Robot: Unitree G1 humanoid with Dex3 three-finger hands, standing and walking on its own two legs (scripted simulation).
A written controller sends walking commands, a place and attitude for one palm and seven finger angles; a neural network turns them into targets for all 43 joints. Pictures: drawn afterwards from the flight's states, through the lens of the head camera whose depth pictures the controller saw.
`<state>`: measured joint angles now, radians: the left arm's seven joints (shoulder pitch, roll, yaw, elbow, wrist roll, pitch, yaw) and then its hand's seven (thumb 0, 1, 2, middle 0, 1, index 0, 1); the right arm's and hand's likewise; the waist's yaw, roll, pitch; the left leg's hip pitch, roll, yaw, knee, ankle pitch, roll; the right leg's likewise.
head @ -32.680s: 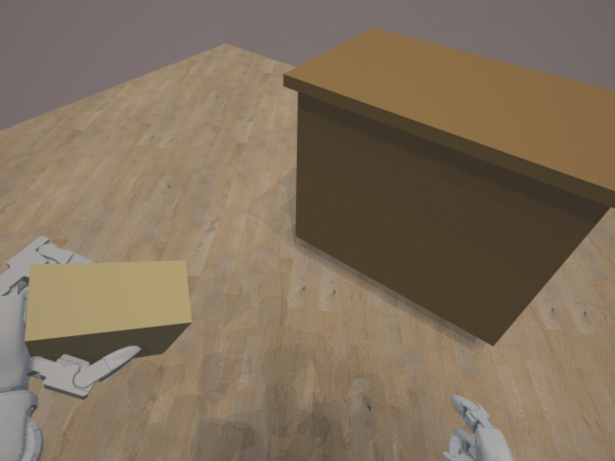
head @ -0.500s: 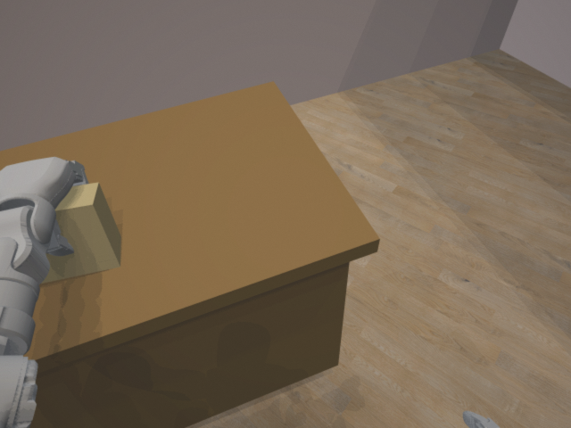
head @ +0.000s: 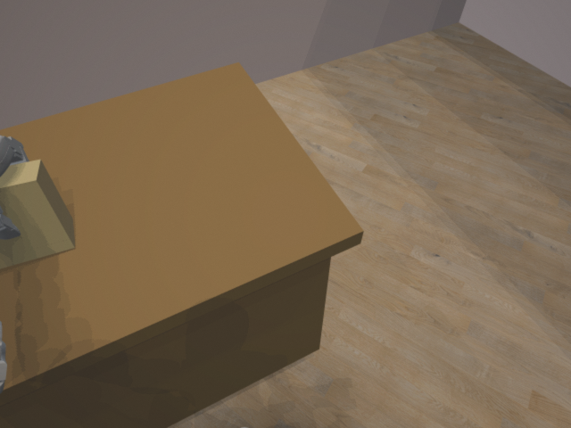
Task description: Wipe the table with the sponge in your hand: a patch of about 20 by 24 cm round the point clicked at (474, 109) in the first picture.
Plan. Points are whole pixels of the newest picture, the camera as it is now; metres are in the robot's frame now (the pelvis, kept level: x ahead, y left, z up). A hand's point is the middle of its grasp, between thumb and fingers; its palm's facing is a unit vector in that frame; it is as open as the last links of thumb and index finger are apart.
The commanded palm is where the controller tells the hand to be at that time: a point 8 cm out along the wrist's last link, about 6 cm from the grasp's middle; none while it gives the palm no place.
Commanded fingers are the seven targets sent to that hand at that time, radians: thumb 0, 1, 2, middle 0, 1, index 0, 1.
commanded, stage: wipe forward along the first lane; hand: left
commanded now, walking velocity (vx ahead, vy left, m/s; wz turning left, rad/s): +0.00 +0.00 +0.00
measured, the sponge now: (10, 229) +0.37 +0.40 +0.08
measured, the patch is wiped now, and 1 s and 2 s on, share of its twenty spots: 0.45 0.50 0.65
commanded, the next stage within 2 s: slide across to the middle lane in 0.10 s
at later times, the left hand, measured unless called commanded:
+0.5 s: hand out of the picture +0.42 +0.42 +0.13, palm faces -0.06 +0.02 -1.00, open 10.2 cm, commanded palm +0.41 +0.39 +0.18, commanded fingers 0.00 0.10 1.30 -1.20 -1.60 -1.20 -1.60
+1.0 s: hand (45, 160) +0.45 +0.36 +0.13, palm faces +0.01 -0.01 -1.00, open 10.2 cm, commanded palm +0.42 +0.33 +0.17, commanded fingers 0.00 0.10 1.30 -1.20 -1.60 -1.20 -1.60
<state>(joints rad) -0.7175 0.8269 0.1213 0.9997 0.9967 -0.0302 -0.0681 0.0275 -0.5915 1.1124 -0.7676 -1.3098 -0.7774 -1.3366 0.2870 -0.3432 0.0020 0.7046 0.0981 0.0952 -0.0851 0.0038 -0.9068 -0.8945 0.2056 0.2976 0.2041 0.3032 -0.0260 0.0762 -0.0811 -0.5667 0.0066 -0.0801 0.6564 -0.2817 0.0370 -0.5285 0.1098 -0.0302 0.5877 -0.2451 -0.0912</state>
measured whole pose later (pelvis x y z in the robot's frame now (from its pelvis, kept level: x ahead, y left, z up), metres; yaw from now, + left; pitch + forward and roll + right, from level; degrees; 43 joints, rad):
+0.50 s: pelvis +0.03 +0.07 +0.01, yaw +1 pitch +9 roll -2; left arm -0.68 0.68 -0.02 0.81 0.97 0.03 0.01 0.02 -0.59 1.12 -0.76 -1.32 -0.77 -1.34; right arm 0.28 -0.29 -0.01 0.72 0.10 0.11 -0.07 0.00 -0.91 -0.89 0.21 0.30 0.20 0.30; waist 0.03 0.07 -0.11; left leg -0.45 -0.07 -0.06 0.56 -0.27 0.07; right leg -0.40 0.03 0.00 0.48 -0.25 -0.01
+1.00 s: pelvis +0.05 +0.09 +0.01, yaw +3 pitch +8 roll -2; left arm -0.70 0.41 -0.23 0.63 0.98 0.41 0.03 0.00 -0.55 1.10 -0.71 -1.37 -0.72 -1.39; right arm 0.13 -0.25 0.03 0.69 0.06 0.14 0.01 0.00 -0.91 -0.89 0.21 0.30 0.20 0.30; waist 0.06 0.07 -0.11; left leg -0.36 -0.11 -0.08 0.51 -0.27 0.09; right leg -0.30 -0.01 -0.02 0.45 -0.27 -0.02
